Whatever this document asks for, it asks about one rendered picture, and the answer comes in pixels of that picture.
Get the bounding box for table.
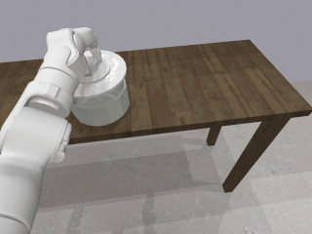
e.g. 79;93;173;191
0;39;312;193

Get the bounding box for robot left upper arm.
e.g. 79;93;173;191
0;105;72;234

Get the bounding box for pot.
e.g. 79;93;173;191
71;78;130;127

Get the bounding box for robot left hand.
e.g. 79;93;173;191
73;27;102;77

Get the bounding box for robot left forearm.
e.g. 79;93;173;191
0;28;87;153

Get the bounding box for lid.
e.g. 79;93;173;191
73;50;127;99

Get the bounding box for knob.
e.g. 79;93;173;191
85;56;98;72

